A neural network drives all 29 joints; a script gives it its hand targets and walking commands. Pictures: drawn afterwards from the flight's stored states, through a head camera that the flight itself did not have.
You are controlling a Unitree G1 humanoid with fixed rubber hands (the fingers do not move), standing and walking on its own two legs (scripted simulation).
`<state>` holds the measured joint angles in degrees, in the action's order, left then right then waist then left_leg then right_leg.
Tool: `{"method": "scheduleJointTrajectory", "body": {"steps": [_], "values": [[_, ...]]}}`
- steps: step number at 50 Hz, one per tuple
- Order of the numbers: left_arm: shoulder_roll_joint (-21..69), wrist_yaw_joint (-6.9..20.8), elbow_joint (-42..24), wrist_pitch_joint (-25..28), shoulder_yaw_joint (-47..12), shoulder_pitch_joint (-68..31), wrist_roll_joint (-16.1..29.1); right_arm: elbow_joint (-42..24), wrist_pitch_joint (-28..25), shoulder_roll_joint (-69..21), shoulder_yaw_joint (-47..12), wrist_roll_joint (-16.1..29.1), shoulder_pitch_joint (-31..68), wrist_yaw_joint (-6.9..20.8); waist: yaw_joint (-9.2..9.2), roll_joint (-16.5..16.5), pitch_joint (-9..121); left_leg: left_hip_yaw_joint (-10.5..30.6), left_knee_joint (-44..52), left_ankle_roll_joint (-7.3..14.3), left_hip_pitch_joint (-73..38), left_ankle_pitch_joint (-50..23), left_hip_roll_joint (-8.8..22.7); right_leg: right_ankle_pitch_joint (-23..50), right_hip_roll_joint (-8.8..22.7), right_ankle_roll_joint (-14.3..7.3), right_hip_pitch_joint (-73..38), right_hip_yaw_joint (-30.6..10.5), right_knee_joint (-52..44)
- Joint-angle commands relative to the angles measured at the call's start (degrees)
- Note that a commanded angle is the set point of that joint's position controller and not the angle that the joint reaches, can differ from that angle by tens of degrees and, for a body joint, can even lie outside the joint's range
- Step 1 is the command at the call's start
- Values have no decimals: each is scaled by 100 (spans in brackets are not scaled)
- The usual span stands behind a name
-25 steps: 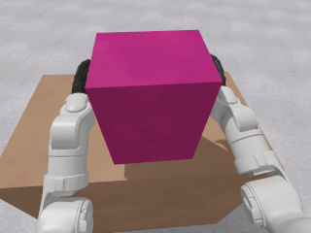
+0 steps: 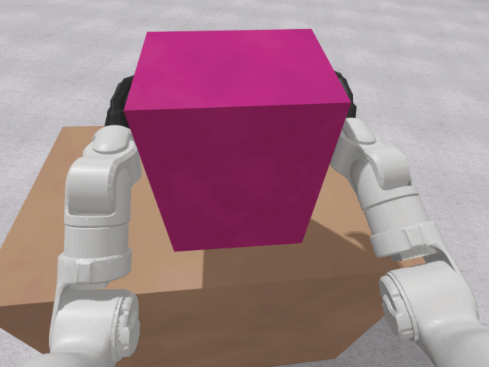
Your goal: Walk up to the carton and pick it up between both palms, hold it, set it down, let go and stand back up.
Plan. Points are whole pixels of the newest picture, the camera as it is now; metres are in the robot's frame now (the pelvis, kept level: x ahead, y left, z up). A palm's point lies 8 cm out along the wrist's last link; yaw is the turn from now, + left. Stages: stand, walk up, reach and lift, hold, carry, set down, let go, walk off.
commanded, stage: reach and lift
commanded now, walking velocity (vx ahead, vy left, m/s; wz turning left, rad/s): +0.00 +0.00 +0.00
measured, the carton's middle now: (235, 152) +0.37 +0.02 +0.18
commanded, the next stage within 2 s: hold in 1.34 s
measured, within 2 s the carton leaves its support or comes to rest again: neither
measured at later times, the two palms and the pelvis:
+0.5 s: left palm (125, 116) +0.37 +0.17 +0.25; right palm (351, 113) +0.38 -0.15 +0.25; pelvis -0.01 +0.01 +0.00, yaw -2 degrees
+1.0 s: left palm (116, 90) +0.37 +0.17 +0.29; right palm (364, 86) +0.37 -0.15 +0.30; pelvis +0.01 +0.00 +0.00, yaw +0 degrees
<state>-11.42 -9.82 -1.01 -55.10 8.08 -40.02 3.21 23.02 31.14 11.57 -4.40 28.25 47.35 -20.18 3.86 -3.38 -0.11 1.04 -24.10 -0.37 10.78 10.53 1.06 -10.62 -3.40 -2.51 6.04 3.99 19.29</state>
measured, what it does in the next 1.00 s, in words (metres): stands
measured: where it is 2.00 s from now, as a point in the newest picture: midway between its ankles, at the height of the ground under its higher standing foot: outside the picture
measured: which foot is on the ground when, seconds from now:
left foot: down 0.00-1.00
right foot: down 0.00-1.00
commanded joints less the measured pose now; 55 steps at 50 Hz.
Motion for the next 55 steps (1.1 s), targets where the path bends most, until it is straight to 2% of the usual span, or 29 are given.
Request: {"method": "scheduleJointTrajectory", "body": {"steps": [1, 9, 10, 11, 13, 17, 20, 22, 23, 24, 27, 30, 33, 34, 36, 38, 39, 40, 42, 46, 51, 55], "values": [[559, 277, -1546, 179, -911, -3453, 435, -1755, -240, -125, -73, 173, 3405, 156, 253, 1045, 3185, 2, -122, -405, -1807, -1848, -123, 1660, 16, 759, -65, -33, -77], [478, 272, -855, 119, -589, -3261, 256, -1533, -150, -178, -349, 283, 3639, 233, -72, 456, 2900, -5, 13, -165, -1632, -1703, -105, 1471, -54, 775, -107, -69, -146], [449, 241, -952, 142, -634, -3435, 301, -1613, -182, -168, -370, 302, 3797, 231, -109, 447, 3044, -8, 7, -155, -1609, -1716, -97, 1477, -75, 775, -110, -60, -115], [354, 226, -671, 106, -540, -3324, 236, -1408, -145, -83, -336, 278, 3694, 226, -113, 366, 2765, -29, 55, -124, -1585, -1558, -93, 1403, -76, 771, -54, -86, -154], [433, 195, -804, 148, -603, -3493, 322, -1602, -181, -226, -434, 335, 3886, 218, -159, 277, 2953, -37, 48, -71, -1519, -1559, -111, 1480, -73, 794, -136, -115, -138], [516, 169, -502, 212, -691, -3838, 361, -1180, -131, -170, -276, 281, 4046, 303, -71, 460, 2694, -41, 156, -105, -1426, -1154, -84, 986, -48, 720, 192, -137, -245], [627, 146, -269, 300, -774, -3854, 391, -1043, -150, -251, -229, 210, 4075, 354, -47, 473, 2669, -25, 232, -66, -1296, -776, -68, 751, -15, 707, 227, -166, -276], [733, 108, -155, 316, -906, -3913, 406, -762, -141, -184, -105, 168, 4066, 411, 42, 673, 2532, 25, 312, -109, -1220, -541, -25, 506, -6, 656, 358, -163, -294], [792, 75, -286, 353, -988, -4093, 480, -789, -155, -228, -139, 190, 4200, 439, 43, 662, 2787, 35, 296, -109, -1244, -556, -16, 500, -16, 668, 337, -156, -261], [808, 75, -113, 322, -952, -3975, 416, -534, -111, -212, -127, 193, 4058, 467, 64, 700, 2551, 51, 301, -137, -1246, -582, -12, 505, -9, 647, 378, -173, -286], [845, 111, -540, 381, -1008, -4067, 514, -904, -144, -324, -219, 310, 4114, 449, 122, 717, 3123, 47, 119, -187, -1379, -1082, -93, 1061, 6, 726, 67, -190, -211], [859, 175, -798, 339, -993, -4057, 486, -1009, -78, -391, -323, 430, 4035, 408, 180, 758, 3328, 62, -27, -253, -1569, -1603, -146, 1589, -16, 784, -110, -174, -152], [951, 347, -982, 317, -906, -4063, 392, -1385, -25, -700, -364, 446, 4111, 369, 204, 753, 3407, 57, -76, -248, -1519, -1819, -234, 2004, 23, 862, -319, -200, -115], [1067, 418, -1077, 321, -907, -4154, 391, -1558, -10, -904, -425, 424, 4212, 376, 191, 657, 3500, 52, -74, -218, -1522, -1817, -254, 2041, 39, 898, -411, -201, -121], [1514, 602, -1122, 307, -963, -4311, 293, -1657, 48, -1456, -557, 370, 4438, 496, 153, 577, 3526, 73, -59, -199, -1583, -1877, -263, 2046, 26, 919, -486, -165, -133], [2785, 1035, -760, 302, -1250, -4605, 71, -1714, 112, -2816, -905, 252, 5065, 803, 120, 483, 3556, 142, 3, -163, -1686, -1853, -282, 2097, 15, 931, -622, -140, -210], [3224, 1316, -270, 348, -1331, -4851, -65, -1639, 167, -3411, -1033, 143, 5524, 966, 108, 368, 3476, 152, 59, -91, -1599, -1609, -322, 2038, 62, 928, -731, -198, -284], [3369, 1511, 159, 440, -1305, -4834, -248, -1462, 202, -3595, -1101, 85, 5703, 1067, 68, 261, 3403, 162, 145, -31, -1539, -1434, -333, 2096, 70, 900, -868, -254, -287], [3511, 1699, 404, 581, -1385, -4939, -481, -1210, 173, -3736, -1160, 48, 5823, 1108, 75, 336, 3349, 167, 203, -48, -1544, -1408, -336, 2234, 73, 850, -1108, -294, -261], [3650, 1789, 616, 671, -1508, -5482, -678, -587, 109, -3862, -1084, -28, 6018, 1103, 148, 403, 2901, 118, 336, -98, -1486, -1261, -259, 1846, 21, 804, -911, -252, -306], [3652, 1935, 1790, 782, -988, -5729, -1047, 885, 77, -3713, -391, -409, 5869, 1342, 188, 572, 1611, 39, 796, -93, -963, -263, -94, 500, 97, 597, -355, -283, -571], [3632, 2050, 2252, 879, -739, -5840, -1094, 1397, -10, -3559, -120, -485, 5957, 1430, 232, 643, 1647, 17, 843, -128, -773, -282, -57, 542, 127, 536, -485, -353, -574]]}}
